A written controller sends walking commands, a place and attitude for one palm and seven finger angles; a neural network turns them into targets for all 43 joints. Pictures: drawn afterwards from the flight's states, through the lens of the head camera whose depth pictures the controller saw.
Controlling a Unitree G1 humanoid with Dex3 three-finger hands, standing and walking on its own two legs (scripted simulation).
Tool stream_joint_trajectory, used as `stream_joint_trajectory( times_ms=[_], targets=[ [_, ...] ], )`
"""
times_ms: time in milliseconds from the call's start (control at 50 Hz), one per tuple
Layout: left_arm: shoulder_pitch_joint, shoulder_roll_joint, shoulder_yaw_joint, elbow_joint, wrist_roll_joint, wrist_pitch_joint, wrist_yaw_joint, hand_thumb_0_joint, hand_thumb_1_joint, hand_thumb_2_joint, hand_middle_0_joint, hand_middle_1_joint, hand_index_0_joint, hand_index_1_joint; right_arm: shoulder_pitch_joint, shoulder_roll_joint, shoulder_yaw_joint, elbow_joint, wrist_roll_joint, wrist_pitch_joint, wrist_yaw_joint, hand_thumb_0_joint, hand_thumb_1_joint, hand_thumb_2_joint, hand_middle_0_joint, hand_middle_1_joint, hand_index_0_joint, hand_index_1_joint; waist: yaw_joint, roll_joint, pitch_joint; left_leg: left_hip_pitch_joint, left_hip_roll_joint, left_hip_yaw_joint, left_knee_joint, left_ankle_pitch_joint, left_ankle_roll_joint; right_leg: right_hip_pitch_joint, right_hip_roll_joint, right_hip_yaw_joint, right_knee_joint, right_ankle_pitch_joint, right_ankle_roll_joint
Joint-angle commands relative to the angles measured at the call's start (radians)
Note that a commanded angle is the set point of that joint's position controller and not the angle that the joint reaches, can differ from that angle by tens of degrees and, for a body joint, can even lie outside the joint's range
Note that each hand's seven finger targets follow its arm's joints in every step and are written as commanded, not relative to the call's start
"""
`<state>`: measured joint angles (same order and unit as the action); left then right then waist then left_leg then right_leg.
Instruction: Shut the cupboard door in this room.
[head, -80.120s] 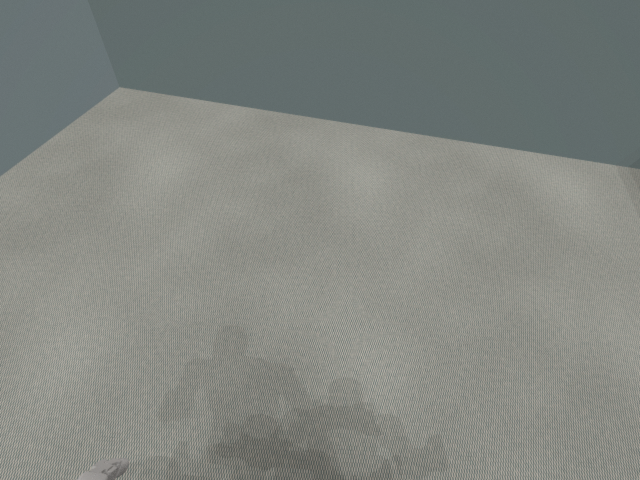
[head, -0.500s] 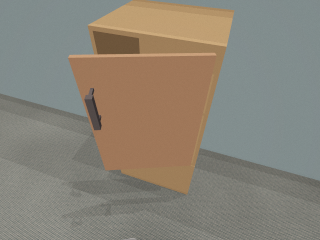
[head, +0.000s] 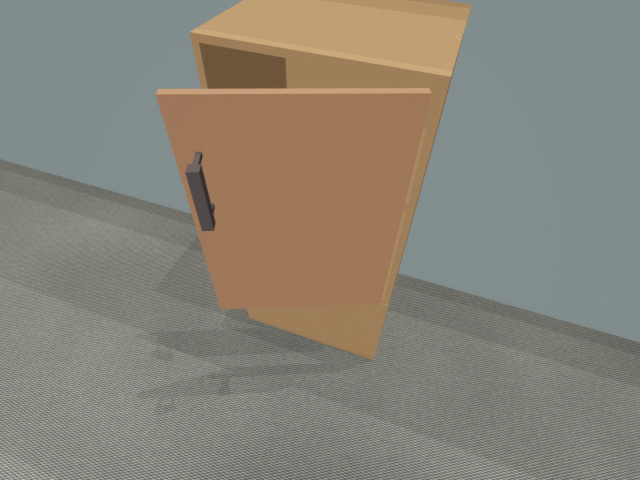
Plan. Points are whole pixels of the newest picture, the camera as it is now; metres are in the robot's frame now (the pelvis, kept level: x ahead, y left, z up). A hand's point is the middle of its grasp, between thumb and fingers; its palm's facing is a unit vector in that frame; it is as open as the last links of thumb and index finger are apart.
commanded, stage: come to a stop and stand still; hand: left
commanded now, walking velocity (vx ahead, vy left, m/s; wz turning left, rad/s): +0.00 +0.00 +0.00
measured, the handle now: (203, 192) +0.57 +0.24 +0.02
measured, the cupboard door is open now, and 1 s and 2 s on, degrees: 23 23 23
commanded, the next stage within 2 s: look again from close up in 0.16 s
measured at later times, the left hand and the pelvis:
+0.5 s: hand out of the picture -0.02 +0.16 -0.17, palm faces +0.05 -0.98 -0.18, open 7.3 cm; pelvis +0.01 +0.00 +0.00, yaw +1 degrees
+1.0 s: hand out of the picture +0.06 +0.16 -0.18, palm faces +0.05 -0.98 -0.17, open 7.3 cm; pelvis +0.07 +0.00 +0.00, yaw +1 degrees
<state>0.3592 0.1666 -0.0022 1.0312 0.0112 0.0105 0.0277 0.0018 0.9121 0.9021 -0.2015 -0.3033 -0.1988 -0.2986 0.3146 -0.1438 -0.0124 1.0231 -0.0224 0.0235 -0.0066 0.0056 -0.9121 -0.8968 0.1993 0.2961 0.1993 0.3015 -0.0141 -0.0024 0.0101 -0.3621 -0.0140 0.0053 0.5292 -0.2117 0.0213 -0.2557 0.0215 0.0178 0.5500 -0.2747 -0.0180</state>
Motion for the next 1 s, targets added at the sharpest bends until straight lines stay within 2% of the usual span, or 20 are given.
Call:
stream_joint_trajectory(
  times_ms=[0,60,80,120,160,240,260,360,500,540,700,800,820,860,900,940,980],
  targets=[
    [-0.034,0.109,0.019,-0.051,0.000,-0.034,0.004,0.000,0.900,0.900,-0.200,-0.300,-0.200,-0.300,0.068,-0.092,-0.016,-0.021,0.007,-0.029,-0.009,0.000,-0.900,-0.900,0.200,0.300,0.200,0.300,-0.025,-0.024,0.072,0.134,0.067,-0.099,-0.098,-0.130,0.011,-0.203,-0.101,0.135,-0.222,-0.275,-0.048],
    [0.023,0.095,0.020,-0.027,0.006,-0.027,0.004,0.000,0.900,0.900,-0.200,-0.300,-0.200,-0.300,0.031,-0.111,-0.018,-0.022,0.006,-0.030,-0.011,0.000,-0.900,-0.900,0.200,0.300,0.200,0.300,0.006,0.011,0.106,0.033,0.092,-0.153,-0.194,-0.268,0.022,-0.130,-0.072,0.107,-0.193,-0.276,-0.034],
    [0.030,0.090,0.020,-0.022,0.008,-0.024,0.005,0.000,0.900,0.900,-0.200,-0.300,-0.200,-0.300,0.021,-0.115,-0.019,-0.021,0.004,-0.027,-0.011,0.000,-0.900,-0.900,0.200,0.300,0.200,0.300,0.010,0.014,0.131,0.004,0.092,-0.156,-0.207,-0.299,0.022,-0.132,-0.070,0.109,-0.195,-0.298,-0.032],
    [0.052,0.088,0.024,-0.010,0.009,-0.021,0.004,0.000,0.900,0.900,-0.200,-0.300,-0.200,-0.300,0.018,-0.115,-0.018,-0.017,0.002,-0.025,-0.012,0.000,-0.900,-0.900,0.200,0.300,0.200,0.300,0.016,0.039,0.139,-0.014,0.089,-0.163,-0.224,-0.326,0.023,-0.128,-0.069,0.104,-0.189,-0.306,-0.031],
    [0.067,0.085,0.023,-0.002,0.010,-0.024,0.003,0.000,0.900,0.900,-0.200,-0.300,-0.200,-0.300,0.018,-0.109,-0.018,-0.010,0.003,-0.027,-0.013,0.000,-0.900,-0.900,0.200,0.300,0.200,0.300,0.019,0.033,0.121,-0.005,0.084,-0.162,-0.218,-0.293,0.025,-0.103,-0.068,0.098,-0.180,-0.258,-0.031],
    [0.071,0.075,0.023,0.011,0.008,-0.027,-0.003,0.000,0.900,0.900,-0.200,-0.300,-0.200,-0.300,0.016,-0.112,-0.020,-0.002,0.002,-0.031,-0.016,0.000,-0.900,-0.900,0.200,0.300,0.200,0.300,0.019,0.044,0.075,0.017,0.085,-0.160,-0.220,-0.288,0.022,-0.079,-0.070,0.088,-0.166,-0.230,-0.032],
    [0.075,0.079,0.025,0.009,0.010,-0.028,-0.002,0.000,0.900,0.900,-0.200,-0.300,-0.200,-0.300,0.015,-0.110,-0.021,-0.001,0.004,-0.031,-0.016,0.000,-0.900,-0.900,0.200,0.300,0.200,0.300,0.021,0.031,0.070,0.010,0.084,-0.158,-0.216,-0.289,0.022,-0.068,-0.071,0.085,-0.170,-0.231,-0.031],
    [0.050,0.080,0.021,0.013,0.007,-0.038,-0.002,0.000,0.900,0.900,-0.200,-0.300,-0.200,-0.300,0.016,-0.098,-0.017,0.006,0.007,-0.038,-0.016,0.000,-0.900,-0.900,0.200,0.300,0.200,0.300,0.010,0.004,0.056,0.068,0.077,-0.134,-0.176,-0.178,0.017,-0.090,-0.095,0.111,-0.199,-0.207,-0.039],
    [0.041,0.077,0.017,0.024,0.006,-0.037,0.004,0.000,0.900,0.900,-0.200,-0.300,-0.200,-0.300,0.023,-0.099,-0.011,0.026,0.007,-0.037,-0.015,0.000,-0.900,-0.900,0.200,0.300,0.200,0.300,0.008,0.003,0.109,0.058,0.083,-0.140,-0.196,-0.180,0.013,-0.109,-0.097,0.111,-0.224,-0.230,-0.036],
    [0.048,0.077,0.017,0.030,0.005,-0.037,0.005,0.000,0.900,0.900,-0.200,-0.300,-0.200,-0.300,0.023,-0.097,-0.010,0.031,0.007,-0.038,-0.015,0.000,-0.900,-0.900,0.200,0.300,0.200,0.300,0.010,0.002,0.106,0.064,0.082,-0.140,-0.201,-0.172,0.013,-0.101,-0.097,0.112,-0.224,-0.220,-0.036],
    [0.040,0.077,0.013,0.036,0.003,-0.046,0.007,0.000,0.900,0.900,-0.200,-0.300,-0.200,-0.300,0.021,-0.092,-0.004,0.044,0.010,-0.051,-0.018,0.000,-0.900,-0.900,0.200,0.300,0.200,0.300,0.013,-0.009,0.062,0.117,0.086,-0.108,-0.171,-0.016,0.011,-0.038,-0.108,0.105,-0.214,-0.056,-0.036],
    [0.030,0.082,0.016,0.039,0.002,-0.049,0.010,0.000,0.900,0.900,-0.200,-0.300,-0.200,-0.300,0.016,-0.094,-0.001,0.054,0.012,-0.061,-0.023,0.000,-0.900,-0.900,0.200,0.300,0.200,0.300,0.019,0.004,0.017,0.150,0.096,-0.095,-0.145,0.134,0.015,0.031,-0.108,0.092,-0.186,0.099,-0.030],
    [0.040,0.074,0.016,0.044,0.002,-0.048,0.009,0.000,0.900,0.900,-0.200,-0.300,-0.200,-0.300,0.020,-0.090,0.002,0.058,0.011,-0.060,-0.022,0.000,-0.900,-0.900,0.200,0.300,0.200,0.300,0.022,-0.003,0.006,0.153,0.091,-0.090,-0.135,0.091,0.015,0.043,-0.109,0.082,-0.179,0.052,-0.030],
    [0.040,0.085,0.023,0.042,0.008,-0.041,0.004,0.000,0.900,0.900,-0.200,-0.300,-0.200,-0.300,0.024,-0.091,-0.002,0.055,0.008,-0.055,-0.018,0.000,-0.900,-0.900,0.200,0.300,0.200,0.300,0.024,-0.018,0.032,0.104,0.076,-0.087,-0.116,-0.037,0.021,0.043,-0.108,0.091,-0.180,-0.101,-0.044],
    [0.044,0.099,0.032,0.036,0.009,-0.036,-0.001,0.000,0.900,0.900,-0.200,-0.300,-0.200,-0.300,0.005,-0.089,-0.002,0.044,0.004,-0.051,-0.013,0.000,-0.900,-0.900,0.200,0.300,0.200,0.300,0.032,-0.038,0.088,0.032,0.050,-0.066,-0.081,-0.134,0.019,0.033,-0.133,0.119,-0.209,-0.220,-0.061],
    [0.053,0.119,0.043,0.031,0.010,-0.034,-0.004,0.000,0.900,0.900,-0.200,-0.300,-0.200,-0.300,-0.011,-0.082,-0.005,0.027,0.000,-0.050,-0.009,0.000,-0.900,-0.900,0.200,0.300,0.200,0.300,0.039,-0.100,0.126,-0.045,0.018,-0.015,0.017,-0.143,0.009,0.051,-0.184,0.176,-0.247,-0.283,-0.092],
    [0.075,0.136,0.057,0.024,0.013,-0.037,-0.002,0.000,0.900,0.900,-0.200,-0.300,-0.200,-0.300,-0.031,-0.075,-0.009,0.005,-0.002,-0.053,-0.006,0.000,-0.900,-0.900,0.200,0.300,0.200,0.300,0.048,-0.140,0.147,-0.111,0.015,0.026,0.126,-0.130,0.005,0.091,-0.260,0.240,-0.268,-0.204,-0.130]
  ],
)
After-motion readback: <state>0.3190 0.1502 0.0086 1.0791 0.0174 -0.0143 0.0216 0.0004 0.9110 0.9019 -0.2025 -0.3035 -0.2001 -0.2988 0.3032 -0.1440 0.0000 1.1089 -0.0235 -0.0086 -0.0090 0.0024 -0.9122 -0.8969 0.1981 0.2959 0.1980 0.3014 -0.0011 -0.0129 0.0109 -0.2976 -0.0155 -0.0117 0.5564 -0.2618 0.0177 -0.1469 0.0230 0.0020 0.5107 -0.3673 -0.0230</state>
